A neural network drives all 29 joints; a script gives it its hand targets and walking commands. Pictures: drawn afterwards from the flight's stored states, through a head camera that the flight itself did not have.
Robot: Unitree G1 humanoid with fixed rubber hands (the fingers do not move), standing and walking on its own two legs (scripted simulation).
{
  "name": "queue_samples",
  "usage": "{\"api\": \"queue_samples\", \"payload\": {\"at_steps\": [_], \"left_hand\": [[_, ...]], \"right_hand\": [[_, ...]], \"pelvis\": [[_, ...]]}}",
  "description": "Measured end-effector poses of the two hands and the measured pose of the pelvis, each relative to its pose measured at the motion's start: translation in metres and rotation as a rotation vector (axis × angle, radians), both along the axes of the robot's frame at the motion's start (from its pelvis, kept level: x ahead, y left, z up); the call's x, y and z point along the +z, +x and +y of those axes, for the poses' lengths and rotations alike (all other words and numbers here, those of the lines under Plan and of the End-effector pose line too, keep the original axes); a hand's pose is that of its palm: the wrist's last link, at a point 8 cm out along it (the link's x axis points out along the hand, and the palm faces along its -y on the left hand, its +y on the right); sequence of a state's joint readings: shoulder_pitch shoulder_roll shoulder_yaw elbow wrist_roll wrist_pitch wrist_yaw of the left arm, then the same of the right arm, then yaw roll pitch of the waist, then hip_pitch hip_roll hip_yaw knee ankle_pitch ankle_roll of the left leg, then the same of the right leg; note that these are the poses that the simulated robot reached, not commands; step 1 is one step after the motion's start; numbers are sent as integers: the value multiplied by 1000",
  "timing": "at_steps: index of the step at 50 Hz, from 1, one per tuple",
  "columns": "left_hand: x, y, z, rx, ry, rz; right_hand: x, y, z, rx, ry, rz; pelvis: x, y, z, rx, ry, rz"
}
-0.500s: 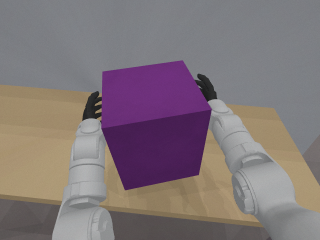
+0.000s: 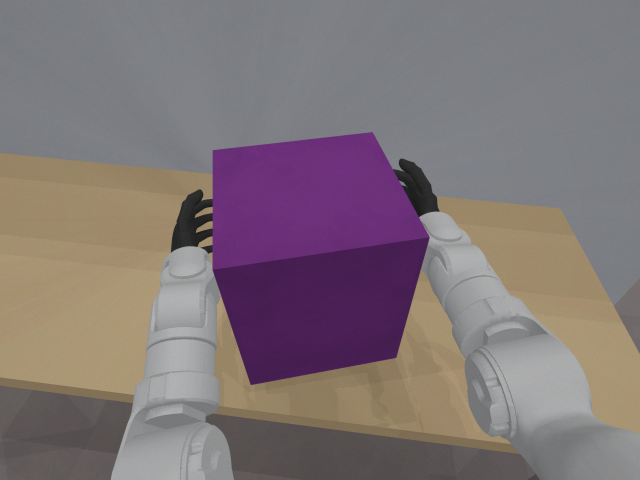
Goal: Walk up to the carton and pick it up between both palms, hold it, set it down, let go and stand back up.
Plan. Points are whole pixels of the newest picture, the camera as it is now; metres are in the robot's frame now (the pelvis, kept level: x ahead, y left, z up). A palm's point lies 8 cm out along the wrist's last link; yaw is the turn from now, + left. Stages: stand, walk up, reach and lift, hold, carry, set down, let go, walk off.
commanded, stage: set down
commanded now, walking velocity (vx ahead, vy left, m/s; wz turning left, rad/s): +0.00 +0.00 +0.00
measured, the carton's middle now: (310, 260) +0.38 +0.06 +0.09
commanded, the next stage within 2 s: none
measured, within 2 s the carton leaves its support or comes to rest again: rests again in 0.74 s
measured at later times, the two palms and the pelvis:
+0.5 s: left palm (191, 266) +0.34 +0.20 +0.11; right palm (418, 234) +0.42 -0.09 +0.13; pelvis +0.00 +0.00 +0.00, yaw +0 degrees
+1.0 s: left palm (196, 273) +0.35 +0.20 +0.09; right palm (417, 244) +0.42 -0.09 +0.11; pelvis +0.00 +0.00 +0.00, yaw +0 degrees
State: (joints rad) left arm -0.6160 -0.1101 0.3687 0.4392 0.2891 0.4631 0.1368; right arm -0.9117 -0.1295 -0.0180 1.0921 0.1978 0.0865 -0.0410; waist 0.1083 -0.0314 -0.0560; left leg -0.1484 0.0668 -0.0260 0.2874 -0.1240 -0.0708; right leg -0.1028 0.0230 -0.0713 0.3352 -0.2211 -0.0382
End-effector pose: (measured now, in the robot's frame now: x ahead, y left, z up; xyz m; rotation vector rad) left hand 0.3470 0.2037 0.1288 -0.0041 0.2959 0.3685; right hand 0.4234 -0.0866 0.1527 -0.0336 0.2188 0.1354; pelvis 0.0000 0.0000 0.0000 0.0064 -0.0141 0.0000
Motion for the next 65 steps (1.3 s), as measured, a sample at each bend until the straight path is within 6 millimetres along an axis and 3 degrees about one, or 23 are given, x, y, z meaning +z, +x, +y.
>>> {"api": "queue_samples", "payload": {"at_steps": [38, 65], "left_hand": [[-35, -2, 0, -4, -4, 2], [-45, 4, -1, -13, -15, -49]], "right_hand": [[-41, -4, -2, 0, -10, 17], [-53, 1, -5, 1, -1, 17]], "pelvis": [[0, 2, -1, 1, 1, 7], [0, 6, -1, 2, 2, 31]]}}
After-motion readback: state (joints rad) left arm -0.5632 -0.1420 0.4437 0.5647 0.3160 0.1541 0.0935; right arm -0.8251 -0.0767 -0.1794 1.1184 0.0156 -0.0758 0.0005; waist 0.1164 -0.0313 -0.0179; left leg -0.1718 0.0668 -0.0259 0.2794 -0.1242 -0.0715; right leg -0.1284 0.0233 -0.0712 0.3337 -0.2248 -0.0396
